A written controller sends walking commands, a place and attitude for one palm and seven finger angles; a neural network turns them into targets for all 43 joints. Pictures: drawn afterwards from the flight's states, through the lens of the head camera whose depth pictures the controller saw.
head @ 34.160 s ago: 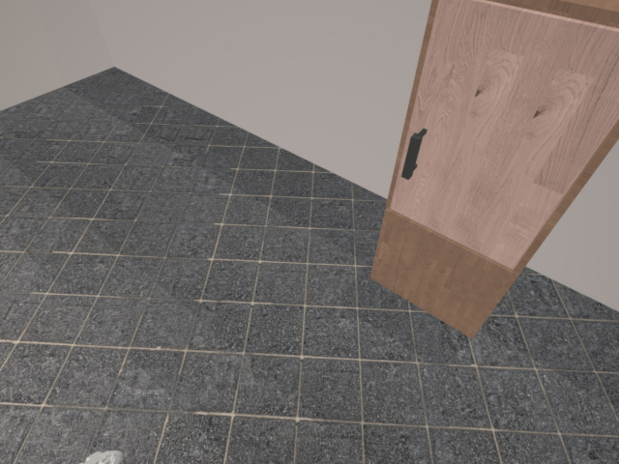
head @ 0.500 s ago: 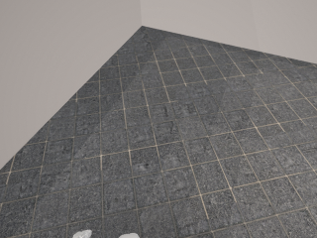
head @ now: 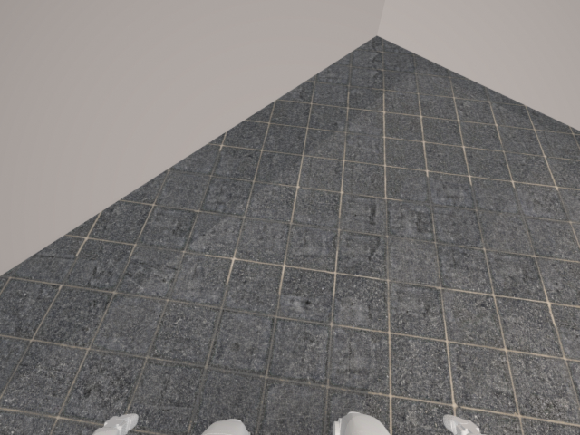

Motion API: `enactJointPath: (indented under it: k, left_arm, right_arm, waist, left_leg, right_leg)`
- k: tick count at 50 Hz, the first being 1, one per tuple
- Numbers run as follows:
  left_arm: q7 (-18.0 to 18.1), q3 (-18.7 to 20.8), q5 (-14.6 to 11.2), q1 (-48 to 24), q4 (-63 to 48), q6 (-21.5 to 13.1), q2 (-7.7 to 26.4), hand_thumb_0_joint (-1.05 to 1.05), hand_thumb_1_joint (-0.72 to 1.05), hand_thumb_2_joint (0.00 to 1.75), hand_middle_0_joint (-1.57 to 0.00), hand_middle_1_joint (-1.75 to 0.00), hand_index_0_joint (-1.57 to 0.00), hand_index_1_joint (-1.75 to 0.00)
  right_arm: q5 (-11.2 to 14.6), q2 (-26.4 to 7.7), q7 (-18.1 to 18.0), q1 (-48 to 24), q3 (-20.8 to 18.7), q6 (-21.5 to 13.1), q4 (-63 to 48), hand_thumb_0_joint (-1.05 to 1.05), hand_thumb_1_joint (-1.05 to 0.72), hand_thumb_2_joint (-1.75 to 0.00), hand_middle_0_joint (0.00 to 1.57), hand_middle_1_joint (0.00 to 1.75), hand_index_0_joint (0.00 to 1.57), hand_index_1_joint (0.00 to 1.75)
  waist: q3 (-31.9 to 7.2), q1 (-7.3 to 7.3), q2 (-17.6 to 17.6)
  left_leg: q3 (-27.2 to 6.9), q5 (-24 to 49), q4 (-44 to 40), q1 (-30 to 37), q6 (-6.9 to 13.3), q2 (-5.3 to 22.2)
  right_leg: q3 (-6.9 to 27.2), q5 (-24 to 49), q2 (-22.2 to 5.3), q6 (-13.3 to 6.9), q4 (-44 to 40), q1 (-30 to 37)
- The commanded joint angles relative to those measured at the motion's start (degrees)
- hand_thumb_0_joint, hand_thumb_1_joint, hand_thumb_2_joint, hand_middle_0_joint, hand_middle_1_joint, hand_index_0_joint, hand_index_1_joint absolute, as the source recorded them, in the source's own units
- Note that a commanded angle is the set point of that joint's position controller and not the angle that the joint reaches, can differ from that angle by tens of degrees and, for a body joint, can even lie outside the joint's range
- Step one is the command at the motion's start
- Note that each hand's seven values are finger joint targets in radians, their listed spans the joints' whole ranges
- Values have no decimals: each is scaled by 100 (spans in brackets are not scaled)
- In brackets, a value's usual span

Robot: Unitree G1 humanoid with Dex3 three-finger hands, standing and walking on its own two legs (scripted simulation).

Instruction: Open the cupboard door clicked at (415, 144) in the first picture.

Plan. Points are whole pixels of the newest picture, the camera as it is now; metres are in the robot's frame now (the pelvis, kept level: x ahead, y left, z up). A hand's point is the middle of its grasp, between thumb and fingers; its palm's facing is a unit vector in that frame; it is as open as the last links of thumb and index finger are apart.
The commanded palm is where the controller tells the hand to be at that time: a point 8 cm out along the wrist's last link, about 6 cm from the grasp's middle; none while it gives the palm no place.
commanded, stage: turn to face it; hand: left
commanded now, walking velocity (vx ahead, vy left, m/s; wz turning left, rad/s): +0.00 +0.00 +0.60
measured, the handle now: out of the picture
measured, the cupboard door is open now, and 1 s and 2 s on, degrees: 45 45 45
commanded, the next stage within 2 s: none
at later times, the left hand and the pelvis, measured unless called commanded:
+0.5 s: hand out of the picture +0.00 +0.17 -0.18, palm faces +0.35 -0.91 -0.23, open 7.4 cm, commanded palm none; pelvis +0.02 -0.04 -0.01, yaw +19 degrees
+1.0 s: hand out of the picture +0.00 +0.12 -0.15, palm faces +0.58 -0.78 -0.24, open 7.4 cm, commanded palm none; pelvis +0.05 -0.09 +0.01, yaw +37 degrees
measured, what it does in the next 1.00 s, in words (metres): steps to the right, turning left: right foot, then left foot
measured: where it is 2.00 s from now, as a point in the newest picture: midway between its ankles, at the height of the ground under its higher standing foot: outside the picture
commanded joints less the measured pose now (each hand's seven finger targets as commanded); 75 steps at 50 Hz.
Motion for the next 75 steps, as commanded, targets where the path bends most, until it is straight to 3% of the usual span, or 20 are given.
enactJointPath:
  k: [1,4,6,11,20,21,23,28,36,38,39,43,52,53,55,61,71,72,74,75]
  left_arm:
    - [-22,94,16,265,-507,-186,281,0,90,90,-20,-30,-20,-30]
    - [6,171,40,899,-408,-283,505,0,90,90,-20,-30,-20,-30]
    - [82,279,151,963,-502,-349,1345,0,90,90,-20,-30,-20,-30]
    - [142,106,102,272,-636,-386,628,0,90,90,-20,-30,-20,-30]
    - [96,269,52,702,-335,-387,933,0,90,90,-20,-30,-20,-30]
    - [74,254,9,586,-385,-372,861,0,90,90,-20,-30,-20,-30]
    - [55,75,21,116,-845,-277,370,0,90,90,-20,-30,-20,-30]
    - [3,136,41,89,-502,-138,373,0,90,90,-20,-30,-20,-30]
    - [8,150,13,699,-441,-267,392,0,90,90,-20,-30,-20,-30]
    - [97,313,145,948,-450,-374,1268,0,90,90,-20,-30,-20,-30]
    - [96,246,109,875,-520,-349,1315,0,90,90,-20,-30,-20,-30]
    - [147,101,92,144,-675,-361,638,0,90,90,-20,-30,-20,-30]
    - [84,242,83,553,-405,-336,978,0,90,90,-20,-30,-20,-30]
    - [67,251,31,436,-454,-306,922,0,90,90,-20,-30,-20,-30]
    - [29,73,10,56,-886,-219,335,0,90,90,-20,-30,-20,-30]
    - [-14,137,51,26,-491,-139,394,0,90,90,-20,-30,-20,-30]
    - [38,116,-11,274,-529,-221,353,0,90,90,-20,-30,-20,-30]
    - [58,149,-8,529,-490,-265,476,0,90,90,-20,-30,-20,-30]
    - [136,296,124,723,-483,-340,1220,0,90,90,-20,-30,-20,-30]
    - [125,209,91,535,-573,-306,1230,0,90,90,-20,-30,-20,-30]
  right_arm:
    - [-31,-1257,-63,-19,-388,-20,-345,0,-90,-90,20,30,20,30]
    - [42,-1100,-38,-342,-408,47,-466,0,-90,-90,20,30,20,30]
    - [83,-585,47,-426,-334,38,-713,0,-90,-90,20,30,20,30]
    - [70,-380,133,-244,-263,164,-360,0,-90,-90,20,30,20,30]
    - [84,-360,126,-106,-174,32,-309,0,-90,-90,20,30,20,30]
    - [53,-634,115,298,-246,-4,-201,0,-90,-90,20,30,20,30]
    - [8,-1587,44,1000,-479,24,-85,0,-90,-90,20,30,20,30]
    - [-5,-1100,-116,87,-330,-51,-257,0,-90,-90,20,30,20,30]
    - [35,-1116,-49,-235,-426,37,-357,0,-90,-90,20,30,20,30]
    - [101,-471,18,-191,-332,36,-561,0,-90,-90,20,30,20,30]
    - [55,-613,55,-247,-341,52,-627,0,-90,-90,20,30,20,30]
    - [70,-443,130,-98,-298,161,-304,0,-90,-90,20,30,20,30]
    - [98,-366,152,-65,-198,70,-295,0,-90,-90,20,30,20,30]
    - [84,-565,146,296,-249,33,-217,0,-90,-90,20,30,20,30]
    - [-5,-1668,55,1031,-517,14,-134,0,-90,-90,20,30,20,30]
    - [8,-1060,-115,254,-317,-78,-233,0,-90,-90,20,30,20,30]
    - [7,-1108,-67,156,-441,42,-247,0,-90,-90,20,30,20,30]
    - [43,-1045,-53,41,-441,47,-285,0,-90,-90,20,30,20,30]
    - [105,-455,7,-8,-360,36,-508,0,-90,-90,20,30,20,30]
    - [30,-613,53,-30,-373,55,-531,0,-90,-90,20,30,20,30]
  waist:
    - [-1007,-53,1122]
    - [-997,287,659]
    - [-858,432,-1802]
    - [-752,-27,-1155]
    - [-1081,-12,-852]
    - [-1276,-266,-299]
    - [-1291,-614,1733]
    - [-864,-98,1150]
    - [-983,206,983]
    - [-917,366,-1622]
    - [-862,368,-1331]
    - [-718,-69,-1279]
    - [-856,26,-958]
    - [-1005,-206,-474]
    - [-1113,-630,1992]
    - [-882,-123,1026]
    - [-1039,-7,1149]
    - [-1124,143,924]
    - [-916,310,-1529]
    - [-717,220,-1154]
  left_leg:
    - [-1299,1512,-1106,442,852,1172]
    - [-1153,467,-417,-491,453,669]
    - [-27,-2183,2388,-1520,-171,-421]
    - [72,-1261,3135,-1169,-303,82]
    - [689,-153,-416,511,-112,-138]
    - [388,889,-907,1483,54,178]
    - [-2362,3899,-1163,2285,1513,2511]
    - [-1261,2188,-1275,1042,964,1326]
    - [-1418,1150,-636,-51,588,785]
    - [-40,-1702,1569,-1545,-198,-527]
    - [-274,-2150,2841,-1320,-120,-266]
    - [-32,-1240,3322,-1191,-294,98]
    - [600,-435,-90,401,-178,-84]
    - [421,279,-750,1112,-88,33]
    - [-2720,3021,-1400,1993,1358,2448]
    - [-1497,1579,-1457,1023,925,1222]
    - [-2074,1411,-1029,359,784,831]
    - [-1985,1159,-779,8,594,641]
    - [-315,-1640,1391,-1669,-197,-641]
    - [-424,-1943,2629,-1465,-134,-371]
  right_leg:
    - [-126,346,264,-54,-1351,642]
    - [-111,1356,212,-128,-3215,2010]
    - [2462,1812,-2348,-1229,-4590,1981]
    - [321,3947,-1365,-1125,-3754,1801]
    - [-416,4861,-1458,-744,-2602,2195]
    - [-646,4172,-1358,-487,-1857,1505]
    - [-364,-1107,-237,19,243,-824]
    - [187,288,-138,22,327,-437]
    - [-181,1350,352,-94,-3027,1790]
    - [2208,1769,-1997,-953,-4485,2599]
    - [2175,1991,-2402,-1396,-4446,1860]
    - [426,3497,-1408,-1123,-3905,1752]
    - [-286,3720,-1519,-794,-2996,1864]
    - [-502,3204,-1439,-554,-2447,1378]
    - [-533,-1200,-236,86,-114,-878]
    - [247,499,-107,4,336,-528]
    - [23,840,496,-145,-2566,1336]
    - [59,1323,422,-170,-3325,1968]
    - [2320,1416,-1987,-1086,-4601,2756]
    - [2124,1720,-2314,-1406,-4543,1883]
